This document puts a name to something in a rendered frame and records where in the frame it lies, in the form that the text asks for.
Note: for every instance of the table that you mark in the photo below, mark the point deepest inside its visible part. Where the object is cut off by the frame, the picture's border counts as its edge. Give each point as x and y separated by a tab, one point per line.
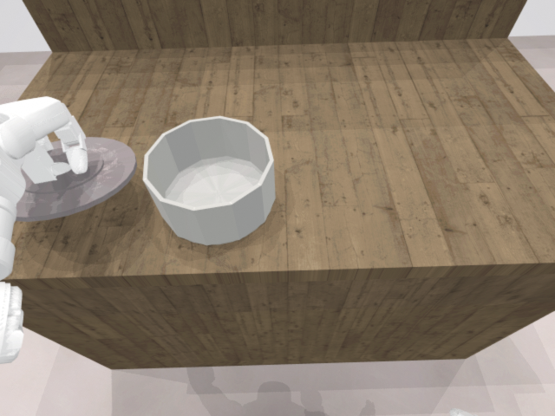
414	163

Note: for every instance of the robot left forearm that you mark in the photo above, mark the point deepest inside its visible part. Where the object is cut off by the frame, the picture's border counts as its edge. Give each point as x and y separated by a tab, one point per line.
16	140

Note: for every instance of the left robot upper arm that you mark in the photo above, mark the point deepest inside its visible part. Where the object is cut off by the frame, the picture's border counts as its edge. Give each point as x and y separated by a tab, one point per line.
11	322

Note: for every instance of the robot left hand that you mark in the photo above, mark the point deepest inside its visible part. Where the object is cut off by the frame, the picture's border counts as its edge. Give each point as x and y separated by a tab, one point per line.
46	115

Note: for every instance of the knob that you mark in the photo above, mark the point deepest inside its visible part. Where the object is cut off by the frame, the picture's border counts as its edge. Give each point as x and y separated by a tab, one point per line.
57	155

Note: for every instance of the pot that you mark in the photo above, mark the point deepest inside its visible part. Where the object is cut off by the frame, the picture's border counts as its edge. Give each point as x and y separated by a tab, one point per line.
212	179

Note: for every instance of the lid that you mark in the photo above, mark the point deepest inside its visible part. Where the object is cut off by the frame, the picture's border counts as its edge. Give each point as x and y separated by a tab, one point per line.
111	165

